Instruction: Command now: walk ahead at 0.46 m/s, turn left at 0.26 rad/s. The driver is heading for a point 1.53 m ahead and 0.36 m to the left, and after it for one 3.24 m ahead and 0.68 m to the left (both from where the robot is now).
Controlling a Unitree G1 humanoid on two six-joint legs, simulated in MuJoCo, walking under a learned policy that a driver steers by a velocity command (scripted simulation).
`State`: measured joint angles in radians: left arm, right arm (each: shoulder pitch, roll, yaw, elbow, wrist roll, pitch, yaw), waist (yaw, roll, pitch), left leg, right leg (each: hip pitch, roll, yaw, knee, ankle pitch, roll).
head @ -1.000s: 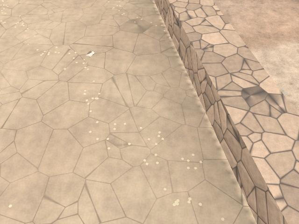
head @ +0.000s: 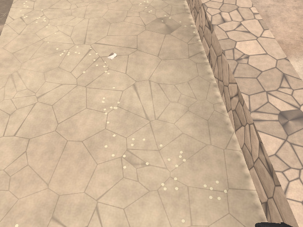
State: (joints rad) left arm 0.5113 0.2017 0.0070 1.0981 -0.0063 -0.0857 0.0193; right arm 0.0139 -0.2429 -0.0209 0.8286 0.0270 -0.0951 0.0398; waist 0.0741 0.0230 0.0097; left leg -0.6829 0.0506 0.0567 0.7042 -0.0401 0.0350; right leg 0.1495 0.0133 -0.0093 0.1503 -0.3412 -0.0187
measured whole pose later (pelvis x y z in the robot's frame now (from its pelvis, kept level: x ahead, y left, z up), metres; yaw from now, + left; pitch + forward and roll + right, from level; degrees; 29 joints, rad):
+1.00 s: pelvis +0.55 +0.11 +0.01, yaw +25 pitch +2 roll -2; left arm 0.41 0.27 0.06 0.92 -0.02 -0.09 -0.01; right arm 0.06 -0.26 -0.03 0.70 0.02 -0.07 0.02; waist 0.11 0.04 0.02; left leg -0.62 0.08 -0.03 0.61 -0.03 0.02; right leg 0.00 0.03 -0.03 0.22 -0.26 -0.01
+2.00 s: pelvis +0.99 +0.30 +0.00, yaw +1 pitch +4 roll +0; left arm 0.20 0.31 0.08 0.67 -0.01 0.02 0.02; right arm 0.10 -0.30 -0.04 0.72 -0.01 -0.02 -0.03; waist 0.03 0.02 0.04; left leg -0.62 0.03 -0.12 0.83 -0.24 -0.10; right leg -0.35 0.12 0.12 0.47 -0.16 -0.07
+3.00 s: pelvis +1.17 +0.33 +0.01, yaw -3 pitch +1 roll +0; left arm 0.11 0.27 0.06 0.69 -0.02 -0.07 -0.03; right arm 0.44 -0.25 -0.04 0.87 0.01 -0.07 0.00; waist -0.09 -0.03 0.02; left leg 0.02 -0.02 0.01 0.23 -0.28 0.04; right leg -0.60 -0.07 0.01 0.69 -0.07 0.01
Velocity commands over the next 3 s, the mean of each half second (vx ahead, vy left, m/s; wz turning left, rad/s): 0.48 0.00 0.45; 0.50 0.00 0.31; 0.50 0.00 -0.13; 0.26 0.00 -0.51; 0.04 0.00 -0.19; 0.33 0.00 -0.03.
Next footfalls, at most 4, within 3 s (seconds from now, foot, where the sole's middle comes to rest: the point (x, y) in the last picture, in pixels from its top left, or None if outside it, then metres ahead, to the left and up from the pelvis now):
0.10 left None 0.25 0.11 -0.77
0.60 right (178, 209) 0.55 -0.02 -0.77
1.10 left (105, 174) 0.70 0.33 -0.77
1.66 right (134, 116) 1.07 0.23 -0.77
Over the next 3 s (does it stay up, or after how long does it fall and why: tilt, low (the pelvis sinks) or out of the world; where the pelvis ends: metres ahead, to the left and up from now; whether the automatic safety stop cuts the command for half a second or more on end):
stays up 1.17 0.33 0.01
